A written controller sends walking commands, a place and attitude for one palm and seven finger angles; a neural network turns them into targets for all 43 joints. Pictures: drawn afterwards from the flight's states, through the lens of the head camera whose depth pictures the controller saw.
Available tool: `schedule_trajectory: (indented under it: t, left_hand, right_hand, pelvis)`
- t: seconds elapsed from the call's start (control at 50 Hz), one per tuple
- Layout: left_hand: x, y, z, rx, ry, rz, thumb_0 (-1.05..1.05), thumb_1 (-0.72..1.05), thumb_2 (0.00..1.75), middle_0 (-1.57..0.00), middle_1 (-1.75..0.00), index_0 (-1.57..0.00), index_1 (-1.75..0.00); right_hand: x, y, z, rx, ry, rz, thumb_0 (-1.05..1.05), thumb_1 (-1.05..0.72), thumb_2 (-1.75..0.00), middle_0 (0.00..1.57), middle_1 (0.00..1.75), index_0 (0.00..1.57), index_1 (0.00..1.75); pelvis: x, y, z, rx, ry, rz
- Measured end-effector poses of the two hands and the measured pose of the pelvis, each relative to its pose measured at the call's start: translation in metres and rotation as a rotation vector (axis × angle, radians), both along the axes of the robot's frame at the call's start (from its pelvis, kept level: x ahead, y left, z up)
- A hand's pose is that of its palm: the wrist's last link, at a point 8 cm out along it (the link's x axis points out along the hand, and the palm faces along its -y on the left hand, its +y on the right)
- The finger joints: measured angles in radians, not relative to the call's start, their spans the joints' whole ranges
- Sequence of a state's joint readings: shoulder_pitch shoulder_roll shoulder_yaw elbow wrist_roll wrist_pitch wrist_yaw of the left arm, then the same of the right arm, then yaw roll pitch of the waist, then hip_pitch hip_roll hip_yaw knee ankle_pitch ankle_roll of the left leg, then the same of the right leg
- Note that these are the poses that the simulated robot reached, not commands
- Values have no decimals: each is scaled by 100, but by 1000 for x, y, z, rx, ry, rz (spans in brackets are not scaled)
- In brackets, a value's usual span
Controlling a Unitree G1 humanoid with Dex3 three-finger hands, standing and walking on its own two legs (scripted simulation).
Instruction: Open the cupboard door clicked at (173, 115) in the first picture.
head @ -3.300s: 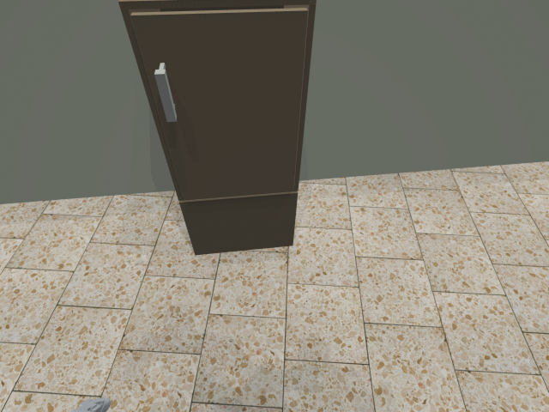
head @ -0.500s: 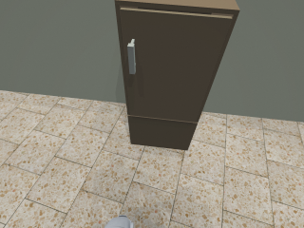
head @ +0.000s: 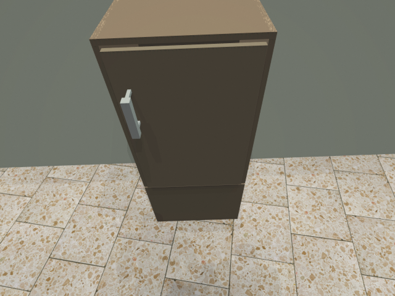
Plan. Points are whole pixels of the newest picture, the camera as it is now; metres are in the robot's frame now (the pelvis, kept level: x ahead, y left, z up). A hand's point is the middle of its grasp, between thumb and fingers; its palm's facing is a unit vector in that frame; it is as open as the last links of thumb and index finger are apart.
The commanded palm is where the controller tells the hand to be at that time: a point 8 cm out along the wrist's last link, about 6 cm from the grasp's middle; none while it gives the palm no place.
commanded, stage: come to a stop and stand still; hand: left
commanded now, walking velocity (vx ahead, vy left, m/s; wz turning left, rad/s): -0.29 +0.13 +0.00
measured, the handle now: (132, 114) +0.56 +0.20 +0.04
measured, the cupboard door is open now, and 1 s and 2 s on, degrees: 0 0 0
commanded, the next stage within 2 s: look again from close up in 1.14 s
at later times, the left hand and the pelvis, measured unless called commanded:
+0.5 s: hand out of the picture -0.01 +0.24 -0.17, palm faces +0.07 -0.98 -0.19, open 7.3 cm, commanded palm none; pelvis -0.04 +0.05 +0.01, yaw +0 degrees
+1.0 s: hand out of the picture -0.08 +0.19 -0.16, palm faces +0.03 -0.99 -0.14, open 7.3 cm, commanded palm none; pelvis -0.07 +0.04 +0.02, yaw +0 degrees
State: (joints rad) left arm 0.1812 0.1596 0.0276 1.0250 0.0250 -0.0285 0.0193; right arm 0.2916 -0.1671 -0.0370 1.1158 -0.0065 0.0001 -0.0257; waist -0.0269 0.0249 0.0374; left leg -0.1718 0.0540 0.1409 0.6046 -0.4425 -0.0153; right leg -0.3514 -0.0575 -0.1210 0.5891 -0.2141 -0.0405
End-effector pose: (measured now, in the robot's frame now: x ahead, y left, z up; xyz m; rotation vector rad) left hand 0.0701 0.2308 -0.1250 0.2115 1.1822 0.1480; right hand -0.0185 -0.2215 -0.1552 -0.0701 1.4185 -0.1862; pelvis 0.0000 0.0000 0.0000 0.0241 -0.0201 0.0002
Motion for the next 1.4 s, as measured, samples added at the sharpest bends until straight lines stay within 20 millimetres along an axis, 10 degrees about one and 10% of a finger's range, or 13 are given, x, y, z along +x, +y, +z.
schedule_trajectory:
  t: [0.22, 0.48, 0.72, 1.14, 1.4]
  left_hand:
    - [3, 3, -4, -31, -7, 33, 0, 92, 90, -21, -30, -20, -30]
    - [-80, 56, -15, -58, 136, 101, 0, 91, 90, -20, -30, -20, -30]
    - [-141, 36, -7, -56, 259, 80, 1, 91, 90, -20, -30, -20, -30]
    - [-162, 7, -12, -107, 256, 76, 1, 91, 90, -20, -30, -20, -30]
    - [-150, 24, -15, -71, 215, 52, 0, 91, 90, -20, -30, -20, -30]
  right_hand:
    - [20, 7, 13, -29, -11, 42, 0, -91, -89, 20, 29, 19, 30]
    - [2, 49, 34, -79, -66, 76, 1, -92, -89, 20, 30, 20, 30]
    - [-21, 49, 21, -34, -56, 43, 1, -93, -89, 20, 30, 20, 30]
    - [-89, 59, 23, 8, 71, 12, 0, -91, -89, 20, 29, 19, 30]
    - [-63, 63, 12, 17, -16, 51, 0, -91, -89, 20, 29, 19, 30]
  pelvis:
    - [-16, 12, 5, -10, 13, 19]
    - [-36, 51, 11, -25, 21, 6]
    - [-50, 51, 14, -16, 3, -8]
    - [-67, 40, 15, -21, 3, -6]
    - [-64, 49, 5, -36, 20, 11]
